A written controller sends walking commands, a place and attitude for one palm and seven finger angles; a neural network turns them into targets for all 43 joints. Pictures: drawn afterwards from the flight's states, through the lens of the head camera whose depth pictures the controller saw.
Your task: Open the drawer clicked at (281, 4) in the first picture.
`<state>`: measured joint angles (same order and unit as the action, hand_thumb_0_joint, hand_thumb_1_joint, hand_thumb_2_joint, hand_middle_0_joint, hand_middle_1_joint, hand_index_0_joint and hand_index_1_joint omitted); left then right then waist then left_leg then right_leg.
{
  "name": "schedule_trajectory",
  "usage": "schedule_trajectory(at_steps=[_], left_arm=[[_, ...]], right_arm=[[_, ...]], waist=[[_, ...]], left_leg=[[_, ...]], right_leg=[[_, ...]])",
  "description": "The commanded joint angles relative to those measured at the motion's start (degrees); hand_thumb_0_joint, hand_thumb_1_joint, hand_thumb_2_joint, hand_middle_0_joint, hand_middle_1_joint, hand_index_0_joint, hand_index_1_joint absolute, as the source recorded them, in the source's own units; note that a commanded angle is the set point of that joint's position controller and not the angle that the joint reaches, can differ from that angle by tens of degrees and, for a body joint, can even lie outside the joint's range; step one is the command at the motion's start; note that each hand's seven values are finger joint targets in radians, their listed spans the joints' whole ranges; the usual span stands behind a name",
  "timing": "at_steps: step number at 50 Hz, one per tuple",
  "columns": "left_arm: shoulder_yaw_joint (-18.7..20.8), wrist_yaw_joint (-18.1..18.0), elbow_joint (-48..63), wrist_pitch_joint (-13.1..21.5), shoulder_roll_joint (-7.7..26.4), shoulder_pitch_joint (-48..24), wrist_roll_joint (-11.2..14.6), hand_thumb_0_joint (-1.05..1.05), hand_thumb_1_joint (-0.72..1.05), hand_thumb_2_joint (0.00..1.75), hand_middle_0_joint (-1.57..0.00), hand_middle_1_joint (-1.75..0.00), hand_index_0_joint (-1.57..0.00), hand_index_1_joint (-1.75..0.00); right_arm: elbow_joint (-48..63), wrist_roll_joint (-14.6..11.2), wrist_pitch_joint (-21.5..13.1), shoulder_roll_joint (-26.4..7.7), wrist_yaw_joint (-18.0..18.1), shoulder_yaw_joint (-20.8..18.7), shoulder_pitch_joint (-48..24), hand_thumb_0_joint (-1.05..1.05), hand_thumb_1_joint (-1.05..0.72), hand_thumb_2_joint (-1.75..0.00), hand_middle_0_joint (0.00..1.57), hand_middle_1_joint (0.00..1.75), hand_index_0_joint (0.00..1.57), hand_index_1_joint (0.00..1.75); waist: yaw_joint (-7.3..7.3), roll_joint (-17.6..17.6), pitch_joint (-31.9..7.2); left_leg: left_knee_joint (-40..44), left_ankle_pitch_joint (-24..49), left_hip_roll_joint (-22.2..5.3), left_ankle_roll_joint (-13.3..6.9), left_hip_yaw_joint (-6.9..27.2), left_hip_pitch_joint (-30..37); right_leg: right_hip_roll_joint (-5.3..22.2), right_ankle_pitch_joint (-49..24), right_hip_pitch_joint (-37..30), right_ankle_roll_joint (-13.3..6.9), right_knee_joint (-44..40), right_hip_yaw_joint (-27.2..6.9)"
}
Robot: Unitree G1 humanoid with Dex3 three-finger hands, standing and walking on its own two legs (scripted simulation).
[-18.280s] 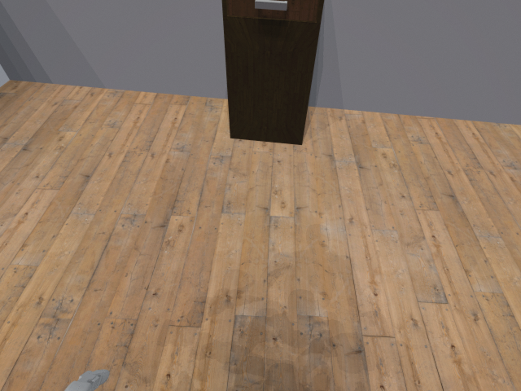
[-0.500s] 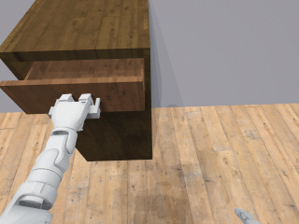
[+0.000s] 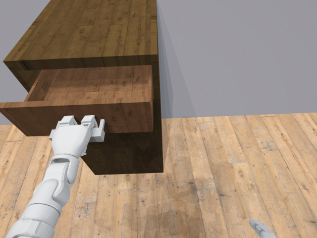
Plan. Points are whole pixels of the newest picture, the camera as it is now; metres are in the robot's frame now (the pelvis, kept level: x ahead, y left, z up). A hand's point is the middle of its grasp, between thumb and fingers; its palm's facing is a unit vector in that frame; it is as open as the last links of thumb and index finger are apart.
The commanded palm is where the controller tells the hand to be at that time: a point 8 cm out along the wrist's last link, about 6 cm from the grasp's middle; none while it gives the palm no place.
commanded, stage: pull the drawer open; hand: left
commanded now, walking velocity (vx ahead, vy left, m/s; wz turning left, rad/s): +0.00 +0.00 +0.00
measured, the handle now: (79, 129) +0.39 +0.25 +0.03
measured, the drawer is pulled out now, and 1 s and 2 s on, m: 0.15 0.28 0.29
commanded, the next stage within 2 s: open the thumb to release the handle in 1.70 s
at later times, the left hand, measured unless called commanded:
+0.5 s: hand (75, 170) +0.28 +0.23 +0.01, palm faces +0.00 -0.05 -1.00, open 6.0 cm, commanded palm +0.24 +0.24 +0.07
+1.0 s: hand (69, 198) +0.21 +0.23 +0.01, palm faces +0.01 -0.07 -1.00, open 6.0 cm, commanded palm +0.18 +0.24 +0.07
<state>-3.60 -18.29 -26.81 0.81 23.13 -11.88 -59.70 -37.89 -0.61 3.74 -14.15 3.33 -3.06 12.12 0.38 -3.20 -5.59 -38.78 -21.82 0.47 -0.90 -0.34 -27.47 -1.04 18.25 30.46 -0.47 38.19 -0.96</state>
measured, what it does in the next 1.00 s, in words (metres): stands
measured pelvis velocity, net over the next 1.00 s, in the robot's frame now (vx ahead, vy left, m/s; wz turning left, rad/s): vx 0.00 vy -0.01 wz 0.00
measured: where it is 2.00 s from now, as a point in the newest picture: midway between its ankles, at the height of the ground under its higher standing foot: outside the picture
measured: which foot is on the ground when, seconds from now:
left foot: down 0.00-1.00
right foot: down 0.00-1.00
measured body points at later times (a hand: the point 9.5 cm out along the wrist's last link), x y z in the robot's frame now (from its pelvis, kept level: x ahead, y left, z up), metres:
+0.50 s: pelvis +0.00 +0.00 +0.00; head +0.04 -0.03 +0.45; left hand +0.27 +0.23 +0.07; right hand +0.20 -0.23 -0.11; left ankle -0.03 +0.11 -0.72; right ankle +0.00 -0.12 -0.72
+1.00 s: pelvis +0.00 -0.01 +0.00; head +0.03 -0.03 +0.45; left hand +0.20 +0.23 +0.07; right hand +0.22 -0.23 -0.10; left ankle -0.03 +0.11 -0.72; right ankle +0.00 -0.12 -0.72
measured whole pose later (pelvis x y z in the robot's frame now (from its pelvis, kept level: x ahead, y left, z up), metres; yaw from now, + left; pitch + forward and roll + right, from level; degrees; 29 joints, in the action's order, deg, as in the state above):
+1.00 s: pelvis +0.00 -0.01 +0.00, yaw +0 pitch +7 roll +0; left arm -4.0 -21.4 2.6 0.0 21.8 20.7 -60.0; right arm -36.1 1.8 2.5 -13.5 2.1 -2.0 5.1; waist 4.2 -3.2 -4.4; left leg -40.3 -23.3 0.4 -0.2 -0.3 -24.0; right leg -1.2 20.4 27.7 -1.1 41.1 -0.9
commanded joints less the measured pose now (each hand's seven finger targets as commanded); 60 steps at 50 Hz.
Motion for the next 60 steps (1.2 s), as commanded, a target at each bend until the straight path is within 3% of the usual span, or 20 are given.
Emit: schedule_trajectory(at_steps=[1,3,6,9,14,16,19,23,25,29,31,33,36,41,45,46,51,53,56,60], left_arm=[[9.43,-2.91,15.07,-1.17,13.83,-7.78,1.18,0.0,0.9,0.9,-0.4,-1.35,-0.4,-1.35],[6.95,-2.93,17.47,-1.45,10.93,-6.61,1.54,0.0,0.9,0.9,-0.4,-1.35,-0.4,-1.35],[8.67,-3.07,20.11,-1.8,11.31,-0.33,1.86,0.0,0.9,0.9,-0.4,-1.35,-0.4,-1.35],[7.73,-3.56,22.45,-2.15,10.46,-0.22,1.48,0.0,0.9,0.9,-0.4,-1.35,-0.4,-1.35],[7.04,-4.43,25.55,-2.79,9.57,1.24,0.66,0.0,0.9,0.9,-0.4,-1.35,-0.4,-1.35],[9.4,-4.48,25.78,-3.01,11.86,2.78,0.66,0.0,0.9,0.9,-0.4,-1.35,-0.4,-1.35],[7.87,-4.21,24.59,-3.38,10.84,0.66,0.28,0.0,0.9,0.9,-0.4,-1.35,-0.4,-1.35],[6.82,-4.05,27.58,-3.39,9.44,4.5,0.23,0.0,0.9,0.9,-0.4,-1.35,-0.4,-1.35],[6.35,-3.6,28.47,-3.59,8.45,7.68,0.96,0.0,0.9,0.9,-0.4,-1.35,-0.4,-1.35],[7.84,-3.01,30.0,-3.3,9.42,10.82,1.53,0.0,0.9,0.9,-0.4,-1.35,-0.4,-1.35],[9.96,-3.1,31.97,-3.0,10.87,15.02,1.3,0.0,0.9,0.9,-0.4,-1.35,-0.4,-1.35],[8.18,-3.32,35.27,-2.81,8.52,18.44,1.47,0.0,0.9,0.9,-0.4,-1.35,-0.4,-1.35],[9.03,-3.66,38.33,-2.79,8.23,24.02,1.63,0.0,0.9,0.9,-0.4,-1.35,-0.4,-1.35],[10.81,-5.33,41.47,-2.41,9.59,25.28,0.74,0.0,0.9,0.9,-0.4,-1.35,-0.4,-1.35],[9.46,-6.72,42.35,-2.29,8.01,26.21,0.25,0.0,0.9,0.9,-0.4,-1.35,-0.4,-1.35],[10.37,-6.91,41.71,-2.46,8.73,26.94,0.29,0.0,0.9,0.9,-0.4,-1.35,-0.4,-1.35],[12.55,-7.22,41.99,-2.43,10.41,29.7,0.81,0.0,0.9,0.9,-0.4,-1.35,-0.4,-1.35],[10.86,-7.21,43.95,-2.55,8.38,32.67,1.07,0.0,0.9,0.9,-0.4,-1.35,-0.4,-1.35],[12.77,-6.97,44.38,-2.58,10.02,35.33,1.69,0.0,0.9,0.9,-0.4,-1.35,-0.4,-1.35],[11.05,-6.79,46.46,-2.2,8.05,38.13,1.48,0.0,0.9,0.9,-0.4,-1.35,-0.4,-1.35]], right_arm=[[8.17,0.37,-2.8,-7.25,0.47,-2.22,-4.08,0.0,-0.9,-0.9,0.2,0.3,0.2,0.3],[8.6,0.4,-3.1,-6.94,0.29,-1.87,-4.94,0.0,-0.9,-0.9,0.2,0.3,0.2,0.3],[9.14,0.46,-3.44,-6.95,0.03,-1.95,-5.95,0.0,-0.9,-0.9,0.2,0.3,0.2,0.3],[9.07,0.62,-3.68,-6.73,-0.02,-1.67,-6.95,0.0,-0.9,-0.9,0.2,0.3,0.2,0.3],[9.2,0.93,-4.07,-6.37,-0.16,-1.42,-8.24,0.0,-0.9,-0.9,0.2,0.3,0.2,0.3],[9.18,1.03,-3.9,-6.56,0.19,-1.24,-8.98,0.0,-0.9,-0.9,0.2,0.3,0.2,0.3],[8.73,0.9,-3.84,-6.04,0.59,-0.92,-9.74,0.0,-0.9,-0.9,0.2,0.3,0.2,0.3],[9.23,1.22,-4.03,-5.52,0.5,-0.87,-10.66,0.0,-0.9,-0.9,0.2,0.3,0.2,0.3],[9.47,1.21,-4.11,-5.42,0.33,-0.71,-11.11,0.0,-0.9,-0.9,0.2,0.3,0.2,0.3],[9.98,1.31,-4.26,-5.39,0.39,-0.41,-11.83,0.0,-0.9,-0.9,0.2,0.3,0.2,0.3],[10.43,1.58,-4.24,-5.49,0.36,-0.43,-12.53,0.0,-0.9,-0.9,0.2,0.3,0.2,0.3],[10.88,1.66,-4.41,-5.05,-0.24,-0.36,-12.66,0.0,-0.9,-0.9,0.2,0.3,0.2,0.3],[11.31,1.83,-4.35,-5.25,-0.71,-0.35,-13.39,0.0,-0.9,-0.9,0.2,0.3,0.2,0.3],[11.27,2.29,-4.15,-5.26,-0.84,-0.41,-14.07,0.0,-0.9,-0.9,0.2,0.3,0.2,0.3],[11.22,2.53,-4.28,-4.89,-1.06,-0.46,-14.01,0.0,-0.9,-0.9,0.2,0.3,0.2,0.3],[11.04,2.58,-4.19,-4.96,-0.95,-0.49,-14.01,0.0,-0.9,-0.9,0.2,0.3,0.2,0.3],[11.22,2.51,-4.03,-4.89,-0.53,-0.39,-14.8,0.0,-0.9,-0.9,0.2,0.3,0.2,0.3],[11.68,2.43,-4.08,-4.33,-0.86,-0.19,-15.2,0.0,-0.9,-0.9,0.2,0.3,0.2,0.3],[11.8,2.53,-3.87,-4.54,-0.77,0.04,-15.6,0.0,-0.9,-0.9,0.2,0.3,0.2,0.3],[12.42,2.55,-3.8,-4.24,-1.38,0.34,-16.08,0.0,-0.9,-0.9,0.2,0.3,0.2,0.3]], waist=[[2.65,1.48,-19.04],[2.04,1.61,-17.55],[3.01,1.59,-17.35],[2.33,1.93,-15.24],[2.39,1.42,-14.49],[3.18,1.74,-14.42],[2.45,2.06,-12.16],[3.66,0.38,-14.83],[3.86,1.56,-14.85],[4.0,3.43,-12.87],[5.18,2.52,-14.42],[5.05,1.64,-13.9],[5.38,1.4,-13.25],[4.84,0.76,-11.45],[4.56,-0.17,-11.62],[4.33,1.69,-11.36],[5.12,2.94,-11.77],[5.47,1.11,-11.57],[5.66,2.02,-10.87],[5.46,0.97,-8.97]], left_leg=[[4.01,25.34,1.26,-0.53,-0.94,6.02],[4.18,24.77,1.19,-0.48,-0.79,6.1],[4.15,27.57,0.91,-0.33,-0.61,7.06],[4.18,25.41,1.01,-0.29,-0.68,6.96],[4.11,24.05,1.03,-0.1,-0.49,8.04],[4.58,23.22,1.29,0.03,-0.51,7.54],[4.65,20.0,1.57,-0.03,-0.66,6.8],[4.37,23.2,1.57,0.1,-0.68,8.96],[4.35,23.68,1.58,0.07,-0.67,8.86],[4.57,22.24,1.66,-0.03,-0.53,7.49],[4.61,23.52,1.71,0.05,-0.58,7.81],[4.34,24.83,1.45,0.18,-0.52,8.44],[3.91,26.21,1.35,0.28,-0.45,8.39],[3.52,22.74,1.45,0.38,-0.33,7.56],[2.69,20.77,1.46,0.4,-0.11,7.76],[2.57,20.42,1.39,0.35,0.04,7.66],[2.37,17.98,1.87,0.19,-0.09,6.32],[2.17,18.68,1.81,0.2,-0.31,6.81],[2.3,17.56,2.02,0.28,-0.25,5.66],[2.01,17.2,1.87,0.14,-0.13,5.34]], right_leg=[[-1.03,-21.76,-15.79,-1.9,-2.52,1.4],[-0.91,-21.73,-15.03,-1.68,-2.59,1.61],[-1.04,-21.97,-15.3,-1.78,-2.49,1.83],[-1.0,-21.18,-14.11,-1.61,-2.64,1.81],[-1.05,-18.91,-12.73,-1.76,-2.69,2.08],[-1.07,-19.25,-14.06,-1.93,-2.92,1.59],[-0.97,-17.09,-12.55,-1.73,-3.18,1.7],[-0.9,-19.14,-13.91,-1.88,-2.81,1.5],[-0.9,-20.45,-14.83,-1.75,-2.81,1.36],[-0.79,-20.41,-15.28,-1.56,-2.94,1.28],[-0.82,-21.68,-16.74,-1.76,-2.81,0.5],[-0.67,-22.28,-15.93,-1.73,-2.42,0.75],[-0.75,-23.05,-15.56,-1.81,-2.26,0.45],[-0.91,-20.45,-13.58,-2.06,-1.99,-0.2],[-0.86,-17.84,-11.62,-2.02,-1.34,0.44],[-1.08,-17.68,-11.47,-2.0,-1.51,0.29],[-0.9,-17.84,-12.72,-1.88,-1.55,-0.83],[-0.64,-18.52,-12.53,-1.85,-1.23,-0.38],[-0.71,-18.81,-13.41,-1.82,-1.56,-1.18],[-0.84,-17.01,-11.43,-1.85,-1.17,-0.76]])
